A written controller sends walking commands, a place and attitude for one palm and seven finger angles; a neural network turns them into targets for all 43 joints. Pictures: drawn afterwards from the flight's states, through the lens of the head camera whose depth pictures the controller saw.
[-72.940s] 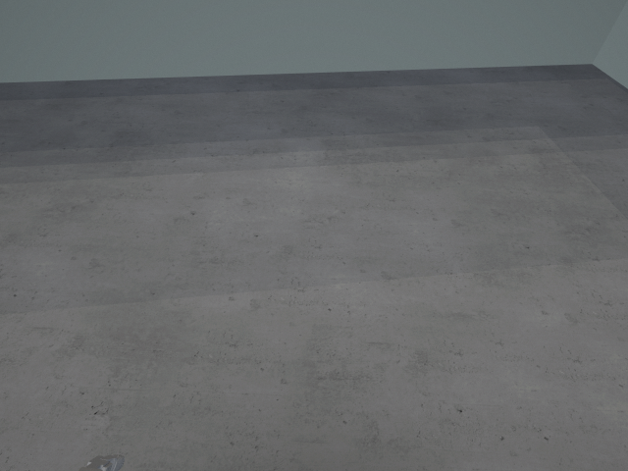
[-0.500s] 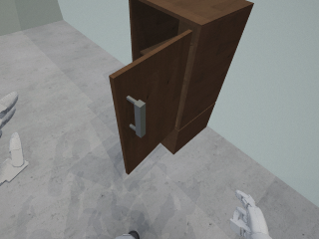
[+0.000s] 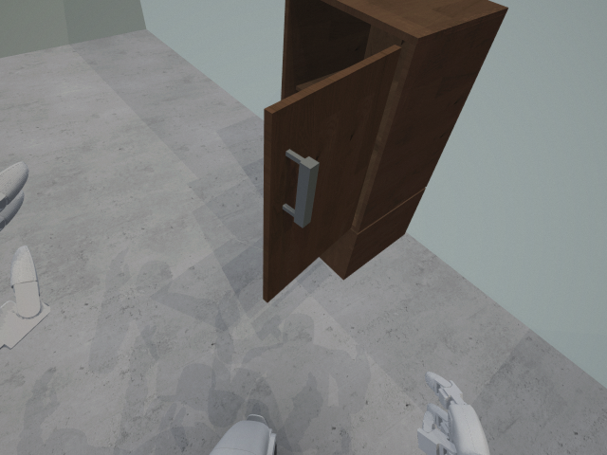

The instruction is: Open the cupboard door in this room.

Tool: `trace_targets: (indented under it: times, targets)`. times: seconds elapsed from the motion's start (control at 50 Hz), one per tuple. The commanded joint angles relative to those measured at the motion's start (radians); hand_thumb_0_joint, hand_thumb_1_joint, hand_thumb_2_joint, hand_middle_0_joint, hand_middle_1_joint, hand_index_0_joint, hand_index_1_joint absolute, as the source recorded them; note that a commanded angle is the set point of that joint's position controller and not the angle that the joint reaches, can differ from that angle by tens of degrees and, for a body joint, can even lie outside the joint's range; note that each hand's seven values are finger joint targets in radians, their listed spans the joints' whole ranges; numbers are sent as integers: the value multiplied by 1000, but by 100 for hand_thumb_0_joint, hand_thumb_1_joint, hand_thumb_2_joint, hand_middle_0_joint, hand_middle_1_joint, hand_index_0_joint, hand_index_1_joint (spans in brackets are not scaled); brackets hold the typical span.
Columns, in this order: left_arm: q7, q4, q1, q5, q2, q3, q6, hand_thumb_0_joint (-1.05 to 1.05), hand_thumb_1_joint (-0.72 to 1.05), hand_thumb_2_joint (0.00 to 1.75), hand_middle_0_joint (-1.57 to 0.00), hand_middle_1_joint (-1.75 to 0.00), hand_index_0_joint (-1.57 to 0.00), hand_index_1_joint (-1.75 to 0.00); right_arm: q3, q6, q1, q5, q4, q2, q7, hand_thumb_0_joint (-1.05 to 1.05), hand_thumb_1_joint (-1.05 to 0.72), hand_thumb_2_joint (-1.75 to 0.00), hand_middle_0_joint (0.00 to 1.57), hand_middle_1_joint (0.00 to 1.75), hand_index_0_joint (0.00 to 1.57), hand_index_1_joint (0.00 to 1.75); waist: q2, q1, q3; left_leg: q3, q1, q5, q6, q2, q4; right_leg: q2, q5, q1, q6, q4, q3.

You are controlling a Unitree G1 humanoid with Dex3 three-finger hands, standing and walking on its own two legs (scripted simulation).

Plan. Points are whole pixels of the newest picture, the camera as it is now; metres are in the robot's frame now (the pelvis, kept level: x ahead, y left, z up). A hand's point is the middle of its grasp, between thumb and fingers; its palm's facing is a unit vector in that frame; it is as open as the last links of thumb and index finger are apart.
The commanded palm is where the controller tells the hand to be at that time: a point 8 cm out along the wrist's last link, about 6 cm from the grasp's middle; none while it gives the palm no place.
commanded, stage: stop stepping back and stand still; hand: left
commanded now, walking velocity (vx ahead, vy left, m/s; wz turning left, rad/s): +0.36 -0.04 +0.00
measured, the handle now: (297, 189) +0.58 +0.07 -0.01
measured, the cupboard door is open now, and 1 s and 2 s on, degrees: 97 97 97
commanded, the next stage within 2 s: let the arm hang, fingers relaxed in 0.84 s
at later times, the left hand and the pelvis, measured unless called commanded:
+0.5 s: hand (45, 306) +0.19 +0.26 +0.18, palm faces +0.40 -0.77 -0.50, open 7.4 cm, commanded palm +0.13 +0.29 +0.19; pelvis -0.02 +0.00 +0.01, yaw -1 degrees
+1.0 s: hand (49, 336) +0.19 +0.28 +0.11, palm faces +0.26 -0.81 -0.52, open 7.4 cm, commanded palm none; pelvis -0.03 +0.02 +0.01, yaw -1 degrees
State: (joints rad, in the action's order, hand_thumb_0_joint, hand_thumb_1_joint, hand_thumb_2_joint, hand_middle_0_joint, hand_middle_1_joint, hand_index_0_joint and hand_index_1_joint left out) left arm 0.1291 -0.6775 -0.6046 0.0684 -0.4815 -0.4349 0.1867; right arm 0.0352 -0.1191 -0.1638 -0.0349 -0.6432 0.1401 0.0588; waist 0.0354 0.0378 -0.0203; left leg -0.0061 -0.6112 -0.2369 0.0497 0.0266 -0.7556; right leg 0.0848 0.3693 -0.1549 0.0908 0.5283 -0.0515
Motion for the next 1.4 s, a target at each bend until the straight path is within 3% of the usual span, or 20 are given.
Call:
trace_targets:
  times: [0.0, 0.04, 0.06, 0.1, 0.14, 0.18, 0.28, 0.32, 0.34, 0.38, 0.44, 0.54, 0.6, 0.66, 0.9, 0.92, 1.04, 1.12, 1.22, 1.38]
  targets:
    - [40, 23, 222, -11, -117, -98, 5, 0, 90, 90, -20, -30, -20, -30, -57, -27, 59, 21, 108, 157, 43, 0, -90, -90, 20, 30, 20, 30, 22, -72, -44, -45, 369, -104, -39, -85, -29, -276, 169, -407, 43, -262, 173]
    - [40, 77, 277, -26, -83, -50, 4, 0, 90, 90, -20, -30, -20, -30, -50, -49, 47, 30, 102, 182, 55, 0, -90, -90, 20, 30, 20, 30, -150, -77, -84, -55, 425, -95, -59, -95, 288, -198, 128, -358, -20, -119, 113]
    - [42, 56, 299, -33, -92, -51, 22, 0, 90, 90, -20, -30, -20, -30, -47, -65, 39, 28, 120, 199, 58, 0, -90, -90, 20, 30, 20, 30, -267, -61, -75, -177, 412, -148, -95, -174, 401, -123, 81, -327, -59, -35, 93]
    - [37, 76, 236, -28, -85, -46, 47, 0, 90, 90, -20, -30, -20, -30, -41, -82, 23, 33, 127, 186, 52, 0, -90, -90, 20, 30, 20, 30, -251, -64, 11, -397, 352, -434, -144, -287, 587, -45, 92, -206, -90, 107, 38]
    - [31, -77, 264, -38, -139, -75, 59, 0, 90, 90, -20, -30, -20, -30, -39, -92, 47, 7, 140, 168, 45, 0, -90, -90, 20, 30, 20, 30, -314, -58, 26, -472, 274, -546, -122, -305, 716, -34, 136, -173, -78, 293, 54]
    - [34, -115, 134, -39, -99, -59, 55, 0, 90, 90, -20, -30, -20, -30, -48, -105, 36, 10, 157, 167, 24, 0, -90, -90, 20, 30, 20, 30, -208, -37, 98, -320, 334, -384, -141, -275, 661, -42, 109, -108, -73, 231, 36]
    - [48, -72, -8, -34, -129, -119, 25, 0, 90, 90, -20, -30, -20, -30, -61, -61, 27, 13, 174, 178, 27, 0, -90, -90, 20, 30, 20, 30, -232, -42, 101, -75, 178, -337, -72, -147, 491, -45, 72, 141, -42, -129, -33]
    - [51, -25, 36, -25, -175, -163, 22, 0, 90, 90, -20, -30, -20, -30, -71, -28, 19, 10, 169, 163, 30, 0, -90, -90, 20, 30, 20, 30, 82, -46, 69, 22, 85, -158, -41, -46, 10, -342, 231, 11, 89, -346, 389]
    - [59, -43, 105, -16, -185, -175, 34, 0, 90, 90, -20, -30, -20, -30, -73, -37, 31, 20, 160, 172, 28, 0, -90, -90, 20, 30, 20, 30, 118, -32, 55, 8, 11, -154, -35, -41, -168, -438, 164, -12, 142, -377, 494]
    - [52, 76, 85, -16, -128, -144, 57, 0, 90, 90, -20, -30, -20, -30, -79, -52, -29, 27, 120, 179, 23, 0, -90, -90, 20, 30, 20, 30, 12, -67, 56, -15, 4, -97, -34, -75, -224, -395, -95, 18, 114, -281, 353]
    - [42, 122, 120, -30, -103, -99, 85, 0, 90, 90, -20, -30, -20, -30, -70, -64, 16, 35, 122, 173, 31, 0, -90, -90, 20, 30, 20, 30, 30, -54, 26, 50, 95, -57, -44, -80, -52, -340, -476, 14, 47, -203, 192]
    - [46, 62, 114, -30, -105, -85, 102, 0, 90, 90, -20, -30, -20, -30, -76, -83, 29, 33, 128, 183, 30, 0, -90, -90, 20, 30, 20, 30, 45, -30, 55, 83, 339, 108, -77, -54, 277, -282, -630, 31, -57, -117, 134]
    - [43, -19, 103, -32, -135, -110, 114, 0, 90, 90, -20, -30, -20, -30, -93, -77, 18, 40, 157, 212, 27, 0, -90, -90, 20, 30, 20, 30, -76, -23, 118, -1, 523, 468, -112, -148, 294, -181, -557, -39, -137, -34, 98]
    - [38, -11, 79, -40, -139, -127, 102, 0, 90, 90, -20, -30, -20, -30, -79, -65, 12, 37, 163, 184, 27, 0, -90, -90, 20, 30, 20, 30, -129, -32, 142, 10, 509, 565, -89, -146, 258, -152, -573, -26, -105, -60, 84]
    - [28, 56, 57, -8, -97, -82, 48, 0, 90, 90, -20, -30, -20, -30, -65, -43, 34, 30, 183, 182, 34, 0, -90, -90, 20, 30, 20, 30, -67, -46, 94, 4, 461, 159, -66, -117, 339, -142, -258, -83, -88, -234, 114]
    - [-107, 806, 168, -103, 72, 323, -88, 0, 90, 90, -20, -30, -20, -30, -105, -76, 97, 43, -58, 365, -62, 0, -90, -90, 20, 30, 20, 30, -125, -78, 41, -69, 330, 296, -86, -174, 219, -205, -326, -159, -51, -58, 36]
    - [-130, 1115, 293, -102, 95, 350, -177, 0, 90, 90, -20, -30, -20, -30, -65, 80, 32, 15, -100, 265, -54, 0, -90, -90, 20, 30, 20, 30, 145, -43, 67, -103, 288, 123, -108, -146, 261, -198, -123, -120, -20, -102, 101]
    - [-113, 1363, 373, -90, 112, 388, -195, 0, 90, 90, -20, -30, -20, -30, -48, 131, -2, 2, -199, 206, -55, 0, -90, -90, 20, 30, 20, 30, -33, -68, -8, -65, 373, 84, -82, -108, 271, -224, -12, -204, 7, -165, 112]
    - [-108, 1612, 273, -80, 155, 392, -190, 0, 90, 90, -20, -30, -20, -30, -45, 129, -24, 5, -306, 180, -37, 0, -90, -90, 20, 30, 20, 30, -215, -30, 12, -101, 308, -4, -92, -134, 407, -182, -62, -29, -20, -165, 85]
    - [-103, 1782, 209, -75, 216, 411, -185, 0, 90, 90, -20, -30, -20, -30, -54, 142, -161, 14, -430, 125, -23, 0, -90, -90, 20, 30, 20, 30, -82, -53, -48, -85, 374, -56, -87, -129, 410, -184, 21, -106, -15, -238, 68]
